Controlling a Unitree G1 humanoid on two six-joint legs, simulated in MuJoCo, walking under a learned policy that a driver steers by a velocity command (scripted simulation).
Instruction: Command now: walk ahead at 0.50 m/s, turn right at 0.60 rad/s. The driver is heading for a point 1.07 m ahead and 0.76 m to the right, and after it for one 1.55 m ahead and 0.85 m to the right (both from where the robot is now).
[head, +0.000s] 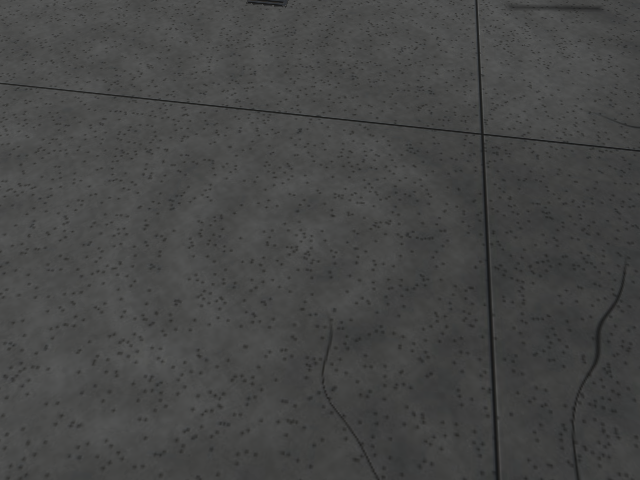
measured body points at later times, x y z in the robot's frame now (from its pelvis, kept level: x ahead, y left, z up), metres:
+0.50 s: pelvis +0.27 -0.09 +0.00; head +0.30 -0.11 +0.45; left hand +0.42 +0.16 -0.10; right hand +0.35 -0.39 -0.11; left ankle +0.37 +0.08 -0.66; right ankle +0.26 -0.15 -0.74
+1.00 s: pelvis +0.57 -0.09 +0.00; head +0.60 -0.10 +0.45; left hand +0.74 +0.15 -0.13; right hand +0.58 -0.38 -0.12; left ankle +0.63 -0.01 -0.74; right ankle +0.50 -0.23 -0.66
